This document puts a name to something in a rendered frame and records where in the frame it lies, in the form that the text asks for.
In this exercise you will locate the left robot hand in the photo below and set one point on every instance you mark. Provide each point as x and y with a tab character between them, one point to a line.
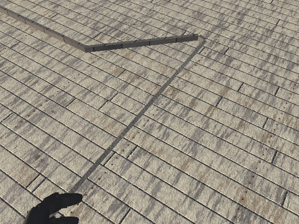
50	205

